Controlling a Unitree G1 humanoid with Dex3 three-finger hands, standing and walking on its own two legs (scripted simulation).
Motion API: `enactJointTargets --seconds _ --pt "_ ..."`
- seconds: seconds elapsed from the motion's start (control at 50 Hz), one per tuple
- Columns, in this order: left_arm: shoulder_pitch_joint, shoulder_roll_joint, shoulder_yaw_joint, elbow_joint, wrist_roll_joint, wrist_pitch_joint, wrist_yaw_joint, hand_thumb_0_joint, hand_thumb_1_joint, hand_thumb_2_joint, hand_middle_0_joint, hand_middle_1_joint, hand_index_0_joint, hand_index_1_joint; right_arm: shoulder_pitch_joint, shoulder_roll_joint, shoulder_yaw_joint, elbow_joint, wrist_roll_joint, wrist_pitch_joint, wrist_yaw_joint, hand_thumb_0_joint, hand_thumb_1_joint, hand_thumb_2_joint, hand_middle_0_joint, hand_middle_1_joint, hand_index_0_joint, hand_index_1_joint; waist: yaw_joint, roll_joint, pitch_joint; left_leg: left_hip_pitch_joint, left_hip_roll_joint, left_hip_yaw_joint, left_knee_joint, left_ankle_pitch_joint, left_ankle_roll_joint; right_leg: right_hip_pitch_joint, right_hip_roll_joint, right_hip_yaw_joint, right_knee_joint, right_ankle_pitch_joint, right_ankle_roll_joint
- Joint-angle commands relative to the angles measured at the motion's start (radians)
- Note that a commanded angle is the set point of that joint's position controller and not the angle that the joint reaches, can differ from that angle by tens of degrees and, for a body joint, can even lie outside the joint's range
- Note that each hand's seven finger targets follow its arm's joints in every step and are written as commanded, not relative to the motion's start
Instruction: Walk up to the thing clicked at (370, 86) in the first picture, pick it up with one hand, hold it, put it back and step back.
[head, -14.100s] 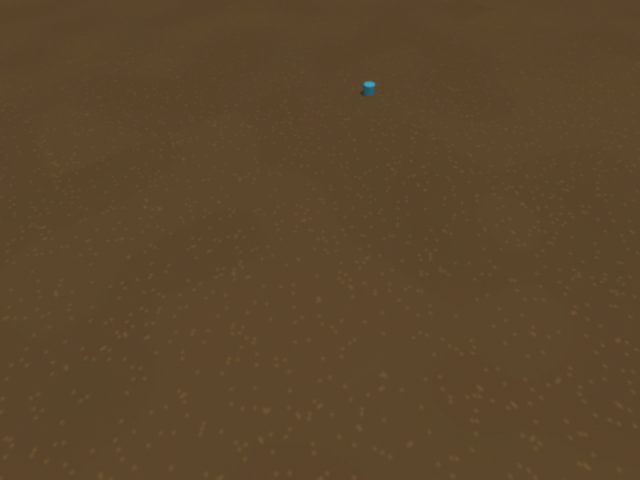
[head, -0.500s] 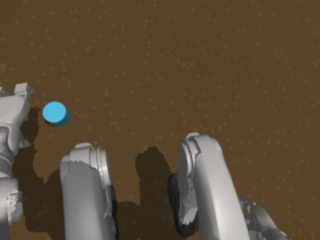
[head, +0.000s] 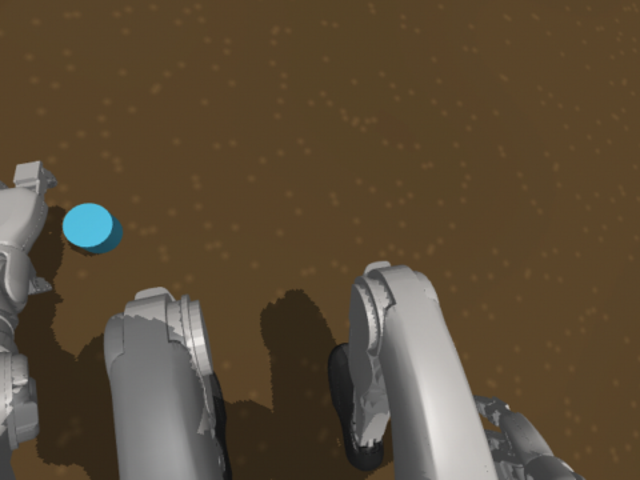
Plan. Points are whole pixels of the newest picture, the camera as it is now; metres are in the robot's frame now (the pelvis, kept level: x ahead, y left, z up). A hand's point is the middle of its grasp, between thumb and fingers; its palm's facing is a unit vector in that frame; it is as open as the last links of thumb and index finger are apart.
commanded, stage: approach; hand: left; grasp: from above
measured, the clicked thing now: (94, 229) +0.44 +0.31 -0.29
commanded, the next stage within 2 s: close in in 0.52 s
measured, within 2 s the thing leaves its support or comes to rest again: neither
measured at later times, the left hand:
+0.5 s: hand (84, 182) +0.47 +0.28 -0.17, palm faces -0.32 -0.06 -0.95, open 14.2 cm
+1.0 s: hand (79, 242) +0.40 +0.30 -0.23, palm faces -0.41 -0.13 -0.90, open 14.2 cm
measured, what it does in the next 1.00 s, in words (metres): stands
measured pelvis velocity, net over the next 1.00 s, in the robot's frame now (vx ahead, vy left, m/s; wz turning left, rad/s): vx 0.00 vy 0.00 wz -0.03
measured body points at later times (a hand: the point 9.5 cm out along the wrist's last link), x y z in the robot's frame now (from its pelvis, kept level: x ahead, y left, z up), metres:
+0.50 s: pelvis +0.00 +0.00 -0.01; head +0.23 +0.06 +0.37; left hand +0.48 +0.28 -0.12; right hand +0.05 -0.28 -0.11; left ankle +0.08 +0.13 -0.29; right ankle +0.09 -0.12 -0.29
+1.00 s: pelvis +0.00 +0.00 -0.02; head +0.23 +0.12 +0.35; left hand +0.42 +0.31 -0.18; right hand +0.09 -0.28 -0.10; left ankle +0.08 +0.13 -0.29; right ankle +0.09 -0.12 -0.29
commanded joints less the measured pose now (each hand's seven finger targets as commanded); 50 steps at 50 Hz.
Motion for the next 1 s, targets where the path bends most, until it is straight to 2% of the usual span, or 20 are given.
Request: enactJointTargets --seconds 0.0,0.04,0.18,0.24,0.28,0.3,0.36,0.42,0.46,0.54,0.56,0.58,0.62,0.68,0.76,0.82,0.84,0.88,0.92,0.98 --pt "-0.255 0.285 0.038 -0.099 -0.009 -0.004 0.05 0.0 -0.611 1.099 -0.072 -0.963 -0.03 -1.006 0.184 -0.244 -0.063 -0.02 -0.001 -0.005 -0.008 0.0 -0.905 -0.903 0.199 0.3 0.199 0.3 -0.001 0.267 -0.636 0.516 -0.035 0.091 -0.234 0.142 0.03 0.253 0.032 -0.057 -0.255 0.2 -0.047" --pt "-0.26 0.25 0.015 -0.092 -0.011 -0.005 0.052 0.0 -0.557 0.999 -0.059 -1.023 -0.06 -1.02 0.187 -0.245 -0.06 -0.017 -0.004 -0.008 -0.006 0.0 -0.899 -0.895 0.2 0.3 0.2 0.3 -0.013 0.278 -0.625 0.523 -0.034 0.088 -0.234 0.148 0.03 0.243 0.031 -0.062 -0.249 0.207 -0.044" --pt "-0.422 0.136 -0.114 -0.072 -0.001 -0.003 0.076 0.0 -0.541 0.983 -0.059 -1.055 -0.07 -1.042 0.219 -0.255 -0.048 0.005 -0.008 -0.035 -0.001 0.0 -0.902 -0.896 0.2 0.3 0.2 0.3 -0.102 0.295 -0.608 0.547 -0.027 0.067 -0.215 0.147 0.024 0.196 0.034 -0.08 -0.242 0.221 -0.04" --pt "-0.429 0.174 -0.082 -0.071 -0.003 0.021 0.12 0.0 -0.544 0.988 -0.06 -1.055 -0.071 -1.043 0.215 -0.264 -0.043 -0.005 -0.01 -0.045 -0.005 0.0 -0.902 -0.896 0.2 0.3 0.2 0.3 -0.081 0.324 -0.651 0.569 -0.024 0.073 -0.219 0.158 0.02 0.212 0.037 -0.08 -0.241 0.236 -0.043" --pt "-0.446 0.227 -0.033 -0.069 0.012 0.055 0.153 0.0 -0.548 0.991 -0.06 -1.047 -0.068 -1.037 0.217 -0.271 -0.035 -0.012 -0.017 -0.05 -0.001 0.0 -0.902 -0.896 0.2 0.3 0.2 0.3 -0.081 0.369 -0.662 0.587 -0.023 0.08 -0.22 0.169 0.016 0.22 0.032 -0.081 -0.225 0.246 -0.041" --pt "-0.444 0.258 -0.017 -0.068 0.022 0.075 0.164 0.0 -0.564 1.003 -0.06 -1.041 -0.063 -1.036 0.206 -0.271 -0.03 -0.022 -0.015 -0.049 0.0 0.0 -0.905 -0.898 0.2 0.3 0.2 0.3 -0.063 0.397 -0.677 0.582 -0.022 0.085 -0.228 0.164 0.014 0.216 0.033 -0.076 -0.222 0.244 -0.05" --pt "-0.465 0.292 0.021 -0.056 0.018 0.14 0.177 0.0 -0.594 1.023 -0.063 -1.022 -0.055 -1.028 0.198 -0.261 -0.016 -0.041 -0.013 -0.041 0.007 0.0 -0.911 -0.901 0.2 0.3 0.2 0.3 -0.055 0.408 -0.7 0.557 -0.023 0.109 -0.22 0.177 0.02 0.264 0.032 -0.053 -0.239 0.269 -0.053" --pt "-0.451 0.315 0.029 -0.037 0.0 0.199 0.146 0.0 -0.611 1.038 -0.064 -0.996 -0.048 -1.012 0.195 -0.268 -0.006 -0.058 0.001 -0.038 0.009 0.0 -0.911 -0.901 0.2 0.3 0.2 0.3 -0.044 0.396 -0.71 0.538 -0.024 0.114 -0.218 0.174 0.03 0.283 0.031 -0.048 -0.25 0.27 -0.051" --pt "-0.41 0.277 -0.02 0.05 -0.02 0.228 0.1 0.0 -0.611 1.035 -0.063 -1.007 -0.048 -1.02 0.196 -0.261 -0.001 -0.054 0.01 -0.038 0.014 0.0 -0.911 -0.901 0.2 0.3 0.2 0.3 -0.062 0.319 -0.646 0.466 -0.026 0.11 -0.207 0.142 0.045 0.28 0.038 -0.042 -0.264 0.248 -0.045" --pt "-0.262 0.251 -0.04 0.109 -0.101 0.243 -0.009 0.0 -0.574 0.997 -0.06 -1.04 -0.063 -1.036 0.207 -0.247 0.0 -0.06 0.025 -0.035 0.019 0.0 -0.905 -0.898 0.2 0.3 0.2 0.3 -0.039 0.193 -0.581 0.333 -0.039 0.105 -0.223 0.093 0.062 0.368 0.044 -0.037 -0.284 0.184 -0.034" --pt "-0.255 0.272 -0.029 0.084 -0.118 0.232 -0.039 0.0 -0.568 0.988 -0.06 -1.05 -0.067 -1.042 0.207 -0.252 -0.004 -0.074 0.029 -0.034 0.02 0.0 -0.907 -0.899 0.2 0.3 0.2 0.3 -0.04 0.157 -0.581 0.328 -0.039 0.099 -0.222 0.098 0.064 0.375 0.042 -0.041 -0.284 0.185 -0.031" --pt "-0.244 0.244 -0.063 0.086 -0.122 0.225 -0.076 0.0 -0.559 0.98 -0.06 -1.063 -0.071 -1.051 0.209 -0.247 -0.002 -0.071 0.035 -0.033 0.021 0.0 -0.906 -0.898 0.2 0.3 0.2 0.3 -0.049 0.147 -0.557 0.321 -0.042 0.101 -0.22 0.095 0.067 0.388 0.043 -0.034 -0.29 0.184 -0.03" --pt "-0.248 0.221 -0.08 0.071 -0.14 0.181 -0.125 0.0 -0.538 0.951 -0.058 -1.065 -0.081 -1.041 0.212 -0.249 0.004 -0.061 0.033 -0.027 0.019 0.0 -0.902 -0.898 0.2 0.3 0.2 0.3 -0.056 0.113 -0.559 0.308 -0.044 0.095 -0.213 0.114 0.064 0.416 0.044 -0.037 -0.282 0.21 -0.026" --pt "-0.355 0.218 -0.093 -0.032 -0.149 0.071 -0.147 0.0 -0.519 0.928 -0.06 -1.073 -0.09 -1.041 0.246 -0.265 0.008 -0.053 0.025 -0.026 0.016 0.0 -0.901 -0.896 0.2 0.3 0.2 0.3 -0.098 0.122 -0.563 0.333 -0.042 0.076 -0.19 0.124 0.054 0.399 0.043 -0.053 -0.279 0.225 -0.027" --pt "-0.398 0.28 -0.044 -0.167 -0.097 -0.08 -0.058 0.0 -0.524 0.94 -0.058 -1.051 -0.076 -1.031 0.251 -0.28 0.003 -0.05 0.006 -0.027 0.004 0.0 -0.901 -0.9 0.199 0.3 0.199 0.3 -0.091 0.249 -0.621 0.471 -0.034 0.068 -0.164 0.166 0.025 0.373 0.045 -0.064 -0.259 0.247 -0.036" --pt "-0.335 0.25 -0.039 -0.109 -0.025 -0.118 0.048 0.0 -0.53 0.953 -0.057 -1.027 -0.068 -1.013 0.208 -0.277 0.001 -0.035 -0.015 -0.022 0.007 0.0 -0.899 -0.9 0.199 0.3 0.199 0.3 -0.088 0.333 -0.608 0.54 -0.027 0.061 -0.169 0.171 0.007 0.286 0.046 -0.087 -0.204 0.242 -0.045" --pt "-0.352 0.24 -0.037 -0.098 0.0 -0.122 0.085 0.0 -0.552 0.979 -0.057 -1.002 -0.057 -1.0 0.202 -0.281 0.002 -0.026 -0.024 -0.022 0.01 0.0 -0.897 -0.9 0.199 0.3 0.199 0.3 -0.103 0.353 -0.601 0.556 -0.026 0.058 -0.169 0.182 0.006 0.265 0.046 -0.098 -0.197 0.249 -0.043" --pt "-0.357 0.287 0.002 -0.048 0.048 -0.105 0.162 0.0 -0.56 0.994 -0.058 -0.979 -0.051 -0.984 0.183 -0.29 0.006 -0.02 -0.038 -0.026 0.014 0.0 -0.896 -0.899 0.199 0.3 0.199 0.3 -0.095 0.404 -0.59 0.587 -0.024 0.055 -0.18 0.186 -0.002 0.214 0.043 -0.112 -0.174 0.239 -0.046" --pt "-0.393 0.252 -0.021 0.01 0.084 -0.067 0.221 0.0 -0.567 1.01 -0.058 -0.952 -0.043 -0.965 0.159 -0.294 0.004 -0.002 -0.06 -0.037 0.023 0.0 -0.892 -0.898 0.2 0.3 0.2 0.3 -0.115 0.44 -0.56 0.609 -0.02 0.046 -0.19 0.165 -0.01 0.143 0.041 -0.133 -0.151 0.211 -0.047" --pt "-0.423 0.254 -0.019 0.072 0.1 -0.006 0.287 0.0 -0.576 1.024 -0.057 -0.932 -0.035 -0.952 0.14 -0.306 0.005 0.016 -0.077 -0.049 0.041 0.0 -0.888 -0.897 0.2 0.3 0.2 0.3 -0.134 0.473 -0.545 0.602 -0.022 0.038 -0.202 0.151 -0.012 0.115 0.043 -0.147 -0.138 0.211 -0.043"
